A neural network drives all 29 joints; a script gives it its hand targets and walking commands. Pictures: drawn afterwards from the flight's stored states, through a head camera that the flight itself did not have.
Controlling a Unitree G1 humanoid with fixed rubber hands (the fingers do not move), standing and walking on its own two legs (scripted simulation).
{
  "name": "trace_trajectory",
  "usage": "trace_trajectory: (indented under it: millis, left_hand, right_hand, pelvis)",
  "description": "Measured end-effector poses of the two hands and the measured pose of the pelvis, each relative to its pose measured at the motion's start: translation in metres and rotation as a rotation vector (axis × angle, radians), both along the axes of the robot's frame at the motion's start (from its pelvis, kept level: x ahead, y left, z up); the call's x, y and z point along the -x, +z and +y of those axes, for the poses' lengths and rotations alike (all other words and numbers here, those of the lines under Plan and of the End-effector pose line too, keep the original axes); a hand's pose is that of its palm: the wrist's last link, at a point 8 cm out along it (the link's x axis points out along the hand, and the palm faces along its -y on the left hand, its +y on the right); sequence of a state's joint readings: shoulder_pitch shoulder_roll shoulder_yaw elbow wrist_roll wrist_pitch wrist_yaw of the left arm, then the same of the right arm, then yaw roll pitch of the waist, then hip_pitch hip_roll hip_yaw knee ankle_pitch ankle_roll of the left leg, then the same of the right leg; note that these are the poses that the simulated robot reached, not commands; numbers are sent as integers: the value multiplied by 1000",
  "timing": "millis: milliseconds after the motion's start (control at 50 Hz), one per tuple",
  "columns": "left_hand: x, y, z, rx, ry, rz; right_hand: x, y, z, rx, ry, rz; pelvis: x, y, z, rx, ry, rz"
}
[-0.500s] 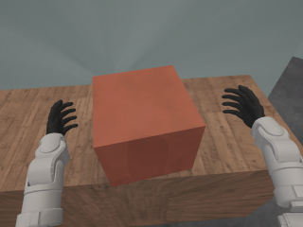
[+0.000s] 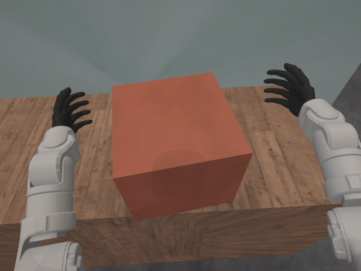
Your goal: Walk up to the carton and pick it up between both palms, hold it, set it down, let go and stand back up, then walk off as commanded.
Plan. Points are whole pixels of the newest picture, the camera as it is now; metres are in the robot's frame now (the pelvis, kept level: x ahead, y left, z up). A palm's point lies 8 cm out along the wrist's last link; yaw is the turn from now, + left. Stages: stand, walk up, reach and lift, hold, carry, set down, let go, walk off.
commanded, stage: reach and lift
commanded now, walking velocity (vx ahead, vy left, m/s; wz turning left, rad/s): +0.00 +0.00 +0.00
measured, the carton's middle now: (174, 145) +0.42 +0.04 +0.00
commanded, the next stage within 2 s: none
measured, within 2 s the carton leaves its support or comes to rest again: neither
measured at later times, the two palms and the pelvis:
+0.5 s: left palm (71, 121) +0.39 +0.25 +0.13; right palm (281, 94) +0.45 -0.21 +0.15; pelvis +0.00 +0.00 +0.00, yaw +0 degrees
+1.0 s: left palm (87, 144) +0.39 +0.25 +0.05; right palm (259, 125) +0.44 -0.18 +0.06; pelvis +0.00 +0.00 +0.00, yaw +0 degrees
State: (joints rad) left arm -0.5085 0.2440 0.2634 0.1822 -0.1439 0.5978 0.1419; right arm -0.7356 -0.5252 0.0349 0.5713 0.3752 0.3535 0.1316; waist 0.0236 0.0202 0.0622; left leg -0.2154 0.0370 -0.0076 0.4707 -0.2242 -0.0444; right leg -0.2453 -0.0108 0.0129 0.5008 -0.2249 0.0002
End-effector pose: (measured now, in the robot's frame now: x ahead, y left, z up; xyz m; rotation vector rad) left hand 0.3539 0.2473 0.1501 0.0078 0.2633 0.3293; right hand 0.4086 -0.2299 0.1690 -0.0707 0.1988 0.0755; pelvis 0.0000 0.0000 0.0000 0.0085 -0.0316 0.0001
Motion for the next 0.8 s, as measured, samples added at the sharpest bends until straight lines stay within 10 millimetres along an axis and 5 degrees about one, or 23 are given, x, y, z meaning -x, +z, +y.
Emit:
trace_trajectory:
  millis: [360,580,800]
  left_hand:
    - [-34,-2,-1,-12,-17,29]
    - [-35,-26,8,9,-21,33]
    - [-31,-82,10,-26,-27,58]
  right_hand:
    - [-41,10,18,-18,21,12]
    - [-37,-36,30,-52,28,74]
    - [-25,-96,48,-108,19,73]
  pelvis:
    - [-4,0,0,1,1,84]
    - [-4,0,1,1,1,94]
    - [-1,-1,0,1,2,162]
